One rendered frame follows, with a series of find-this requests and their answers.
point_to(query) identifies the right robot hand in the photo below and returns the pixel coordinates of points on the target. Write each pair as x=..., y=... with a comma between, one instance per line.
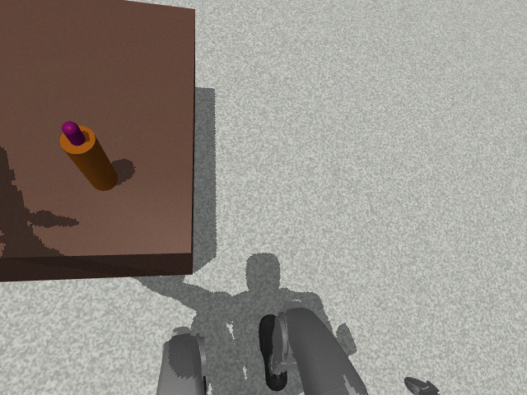
x=418, y=387

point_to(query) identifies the right robot foot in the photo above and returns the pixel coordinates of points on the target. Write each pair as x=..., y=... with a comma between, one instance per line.
x=266, y=326

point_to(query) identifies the bottle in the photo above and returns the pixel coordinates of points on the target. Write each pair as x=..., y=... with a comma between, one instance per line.
x=82, y=146

